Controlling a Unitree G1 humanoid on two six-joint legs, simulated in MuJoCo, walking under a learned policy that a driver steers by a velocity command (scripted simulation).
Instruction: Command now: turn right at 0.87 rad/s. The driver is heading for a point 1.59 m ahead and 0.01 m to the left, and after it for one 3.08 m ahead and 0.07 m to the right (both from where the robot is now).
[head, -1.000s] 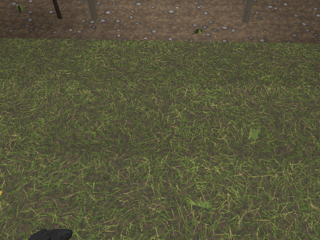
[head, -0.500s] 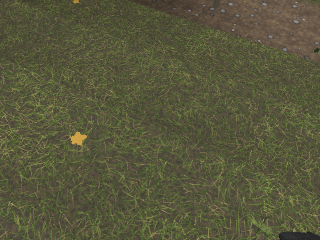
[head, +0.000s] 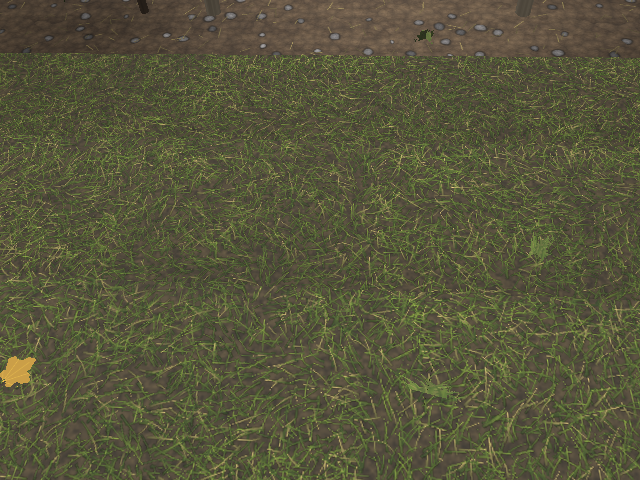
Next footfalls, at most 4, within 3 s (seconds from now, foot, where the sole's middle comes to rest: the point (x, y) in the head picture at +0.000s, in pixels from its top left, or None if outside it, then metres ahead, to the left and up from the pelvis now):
0.58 left None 0.12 0.10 -0.76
1.08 right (445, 440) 0.55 -0.20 -0.94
1.46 left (319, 314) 0.89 0.10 -0.94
1.92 right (338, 225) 1.33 0.06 -1.13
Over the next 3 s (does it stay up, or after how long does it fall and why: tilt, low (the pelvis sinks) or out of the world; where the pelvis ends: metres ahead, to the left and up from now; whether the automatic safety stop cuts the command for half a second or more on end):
stays up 1.84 0.05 -0.53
